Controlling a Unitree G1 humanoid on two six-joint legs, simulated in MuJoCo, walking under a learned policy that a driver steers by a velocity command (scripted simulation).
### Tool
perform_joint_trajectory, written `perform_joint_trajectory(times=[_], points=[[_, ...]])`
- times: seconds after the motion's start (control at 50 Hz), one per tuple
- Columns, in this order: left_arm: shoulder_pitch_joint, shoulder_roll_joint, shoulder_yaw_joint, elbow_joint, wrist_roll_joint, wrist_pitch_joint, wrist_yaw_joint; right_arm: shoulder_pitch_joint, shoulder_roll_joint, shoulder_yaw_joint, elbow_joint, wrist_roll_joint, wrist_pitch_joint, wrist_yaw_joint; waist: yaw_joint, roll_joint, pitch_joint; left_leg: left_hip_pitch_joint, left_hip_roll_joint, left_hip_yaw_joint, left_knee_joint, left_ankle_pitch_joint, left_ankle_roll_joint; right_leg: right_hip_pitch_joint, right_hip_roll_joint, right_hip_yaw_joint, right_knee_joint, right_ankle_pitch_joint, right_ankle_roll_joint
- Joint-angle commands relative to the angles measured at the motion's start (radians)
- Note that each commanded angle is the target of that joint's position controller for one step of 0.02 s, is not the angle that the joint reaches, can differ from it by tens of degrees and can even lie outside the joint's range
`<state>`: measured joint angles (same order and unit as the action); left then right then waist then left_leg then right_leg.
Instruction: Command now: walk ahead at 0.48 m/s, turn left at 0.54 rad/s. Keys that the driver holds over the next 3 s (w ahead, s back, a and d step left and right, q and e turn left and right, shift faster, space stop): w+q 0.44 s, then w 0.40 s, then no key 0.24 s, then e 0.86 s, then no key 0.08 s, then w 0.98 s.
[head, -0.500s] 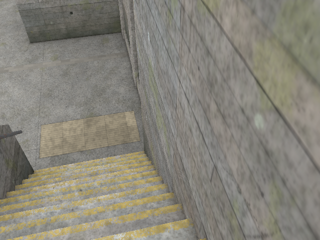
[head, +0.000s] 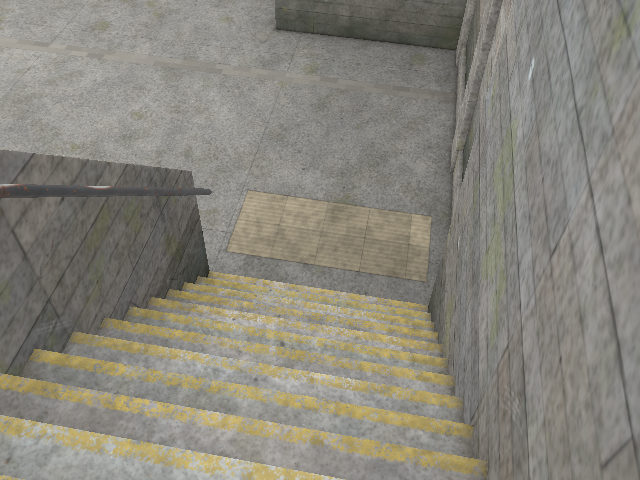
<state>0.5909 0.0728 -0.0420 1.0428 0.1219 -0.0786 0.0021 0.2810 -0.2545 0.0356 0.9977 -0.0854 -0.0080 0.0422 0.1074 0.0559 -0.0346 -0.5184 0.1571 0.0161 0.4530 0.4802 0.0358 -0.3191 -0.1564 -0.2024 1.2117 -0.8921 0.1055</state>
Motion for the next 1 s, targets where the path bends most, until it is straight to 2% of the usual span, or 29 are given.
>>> perform_joint_trajectory(times=[0.02,0.06,0.08,0.12,0.14,0.18,0.2,0.22,0.26,0.28,0.3,0.36,0.46,0.5,0.52,0.54,0.56,0.58,0.6,0.62,0.66,0.68,0.7,0.72,0.76,0.82,0.9,0.96,1.0], points=[[0.032,0.174,0.044,0.012,-0.017,0.051,-0.007,-0.016,-0.075,-0.047,-0.034,-0.011,-0.027,-0.009,-0.039,-0.064,0.164,0.062,0.007,0.036,-0.33,-0.048,0.009,0.099,-0.16,0.262,-0.039,0.39,-0.181],[0.069,0.241,0.057,0.079,0.034,0.07,-0.107,0.517,-0.271,-0.153,0.124,0.007,-0.05,0.007,-0.26,0.185,-0.122,0.95,0.016,0.056,-0.121,0.287,0.113,-0.315,0.065,0.066,0.763,0.119,-0.1],[0.144,0.097,0.039,0.06,0.004,0.048,-0.142,0.514,-0.353,-0.165,0.099,0.057,-0.075,0.024,-0.187,0.202,-0.347,1.298,0.073,-0.059,0.263,0.472,0.166,-0.651,0.126,0.158,0.952,0.091,-0.115],[-0.228,0.228,0.058,-0.145,-0.086,-0.018,-0.097,0.564,-0.292,-0.16,0.116,0.027,-0.079,0.061,-0.291,0.171,-0.244,1.162,0.168,-0.199,0.163,0.084,0.235,-0.988,0.097,0.093,1.042,0.043,-0.105],[-0.261,0.187,0.035,-0.2,-0.114,-0.053,-0.063,0.433,-0.257,-0.146,0.066,0.026,-0.069,0.078,-0.242,0.132,-0.083,0.892,0.31,-0.495,0.032,-0.568,0.307,-1.145,0.036,0.283,0.895,0.26,-0.131],[-0.2,0.163,0.018,-0.125,-0.083,-0.044,0.0,0.331,-0.099,-0.081,0.063,-0.042,-0.062,0.105,-0.114,-0.082,0.093,0.377,0.299,-0.521,-0.054,-0.827,0.347,-0.983,-0.036,0.359,0.742,0.449,-0.176],[-0.134,0.092,-0.005,-0.106,-0.044,-0.022,-0.001,0.263,0.062,-0.026,0.049,-0.027,-0.081,0.072,-0.063,-0.131,0.131,0.258,0.226,-0.445,-0.047,-0.818,0.274,-0.968,-0.101,0.426,0.36,0.783,-0.198],[-0.136,0.091,-0.002,-0.064,-0.034,-0.001,-0.024,0.218,0.099,-0.007,0.014,0.01,-0.09,0.051,-0.081,-0.14,0.193,0.062,0.136,-0.281,-0.042,-0.799,0.266,-0.802,-0.068,0.343,0.073,0.995,-0.191],[-0.156,0.135,0.013,-0.044,-0.007,0.027,-0.106,0.2,0.016,0.005,0.012,-0.018,-0.1,0.031,-0.058,0.054,0.137,-0.275,0.003,-0.209,0.022,-0.77,0.26,-0.452,0.015,0.238,0.173,1.176,-0.17],[-0.181,0.157,0.016,-0.076,0.009,0.023,-0.126,0.195,0.023,0.012,0.011,-0.005,-0.116,0.019,-0.057,0.017,0.112,-0.249,-0.013,-0.186,0.096,-0.72,0.249,-0.471,0.022,0.267,0.019,1.311,-0.168],[-0.241,0.19,0.019,-0.082,-0.002,0.012,-0.128,0.177,-0.014,0.008,-0.004,-0.018,-0.117,0.014,-0.079,-0.084,0.07,-0.357,-0.068,-0.129,0.155,-0.798,0.219,-0.271,0.055,0.256,-0.2,1.517,-0.153],[-0.296,0.253,0.031,-0.113,0.003,0.014,-0.106,0.172,-0.13,-0.015,-0.021,-0.019,-0.113,0.015,-0.085,-0.004,0.088,-0.322,-0.039,-0.237,0.237,-1.003,0.227,-0.141,0.084,0.256,-0.273,1.385,-0.08],[-0.407,0.228,0.017,-0.19,-0.006,0.022,-0.075,0.265,-0.112,-0.021,-0.069,-0.001,-0.088,-0.018,-0.159,-0.01,0.081,0.079,-0.05,-0.431,0.582,-0.835,0.195,-0.115,0.095,0.256,-0.777,1.094,-0.1],[-0.088,0.263,0.05,-0.075,-0.051,0.002,-0.075,0.238,-0.13,-0.026,-0.085,-0.005,-0.054,0.007,-0.038,-0.082,0.055,-0.04,-0.132,-0.344,0.883,-0.812,0.141,0.258,0.109,0.183,-0.914,1.237,-0.118],[0.071,0.328,0.092,-0.013,-0.062,-0.007,-0.061,0.236,-0.119,-0.026,-0.072,0.026,-0.042,0.039,0.039,-0.131,0.084,-0.042,-0.16,-0.35,1.085,-0.863,0.098,0.363,0.028,0.219,-1.166,1.292,-0.161],[0.248,0.392,0.128,0.034,-0.026,-0.008,-0.075,0.331,-0.091,-0.031,-0.01,-0.01,-0.032,0.1,0.092,-0.261,0.024,-0.388,-0.275,-0.285,1.474,-1.045,0.057,0.716,-0.052,0.283,-0.876,1.446,-0.265],[0.163,0.485,0.14,-0.02,-0.04,-0.013,-0.101,0.488,-0.024,-0.058,-0.031,0.027,-0.057,0.119,-0.081,-0.366,-0.094,-0.743,-0.326,-0.1,1.819,-1.253,0.025,0.902,-0.148,0.364,-0.499,2.079,-0.383],[0.151,0.503,0.156,-0.011,-0.018,-0.008,-0.118,0.446,-0.063,-0.063,-0.085,0.055,-0.07,0.115,-0.055,-0.271,-0.108,-0.876,-0.292,-0.045,1.839,-1.194,0.016,0.862,-0.186,0.429,-0.507,2.049,-0.441],[0.106,0.496,0.166,-0.019,-0.029,0.003,-0.124,0.278,-0.091,-0.064,-0.165,0.063,-0.079,0.092,-0.007,-0.236,-0.056,-1.026,-0.258,-0.051,1.83,-1.148,-0.01,0.751,-0.254,0.601,-0.592,1.651,-0.52],[0.001,0.323,0.116,-0.025,-0.02,0.011,-0.1,0.16,-0.02,-0.03,-0.196,0.043,-0.081,0.069,-0.05,-0.126,0.096,-1.131,-0.089,-0.215,1.646,-0.973,0.009,0.559,-0.339,0.744,-0.674,1.187,-0.508],[-0.113,0.126,0.047,-0.024,0.021,0.007,-0.088,0.168,0.044,0.006,-0.175,0.039,-0.075,0.06,-0.151,0.038,0.249,-0.948,0.018,-0.247,1.29,-0.649,0.037,0.126,-0.26,0.556,-0.753,1.234,-0.459],[-0.108,0.084,0.038,-0.016,0.01,-0.022,-0.057,0.214,0.051,0.007,-0.143,0.014,-0.06,0.075,-0.158,-0.008,0.211,-0.808,0.017,-0.174,1.013,-0.463,0.037,0.035,-0.113,0.412,-0.725,1.183,-0.405],[-0.188,0.094,0.027,-0.052,-0.046,-0.054,-0.044,0.154,0.003,-0.013,-0.11,-0.008,-0.057,0.1,-0.146,-0.011,0.192,-0.441,0.001,-0.087,0.704,-0.122,0.032,-0.295,0.013,0.268,-0.714,1.079,-0.367],[-0.209,0.194,0.03,-0.056,-0.053,-0.078,-0.041,0.11,0.009,-0.013,-0.107,-0.008,-0.047,0.131,-0.163,-0.145,0.11,-0.144,-0.055,-0.019,0.864,-0.015,-0.005,-0.514,0.08,0.235,-0.703,0.964,-0.308],[-0.199,0.337,0.054,-0.043,-0.043,-0.097,-0.024,0.099,-0.071,-0.025,-0.122,-0.006,-0.06,0.146,-0.157,-0.106,0.09,-0.246,-0.076,-0.079,0.906,-0.072,-0.035,-0.413,0.05,0.323,-0.575,0.946,-0.275],[0.138,0.243,0.029,0.04,-0.036,-0.094,0.032,-0.136,-0.087,-0.014,-0.186,-0.013,-0.076,0.081,0.007,-0.088,0.11,-0.731,-0.047,-0.111,0.378,0.091,-0.016,0.222,0.008,0.426,-0.342,0.85,-0.237],[0.004,0.288,0.03,-0.026,-0.056,-0.055,-0.016,-0.123,-0.042,-0.006,-0.182,-0.018,-0.058,0.106,-0.06,-0.098,0.135,-0.014,-0.145,0.097,0.35,0.093,-0.018,-0.341,0.077,0.394,-0.344,0.83,-0.25],[0.023,0.314,0.044,-0.024,-0.102,-0.055,-0.011,-0.081,-0.091,-0.04,-0.156,0.006,-0.051,0.084,-0.033,-0.065,0.169,0.062,-0.139,0.084,-0.024,-0.129,-0.027,-0.06,0.071,0.434,-0.179,1.124,-0.163],[0.0,0.314,0.044,0.005,-0.076,-0.023,-0.059,0.235,-0.092,-0.069,-0.037,0.013,-0.068,0.053,-0.147,0.009,0.171,0.466,-0.114,0.065,-0.348,0.013,0.002,-0.156,0.067,0.485,0.102,1.087,-0.159]])
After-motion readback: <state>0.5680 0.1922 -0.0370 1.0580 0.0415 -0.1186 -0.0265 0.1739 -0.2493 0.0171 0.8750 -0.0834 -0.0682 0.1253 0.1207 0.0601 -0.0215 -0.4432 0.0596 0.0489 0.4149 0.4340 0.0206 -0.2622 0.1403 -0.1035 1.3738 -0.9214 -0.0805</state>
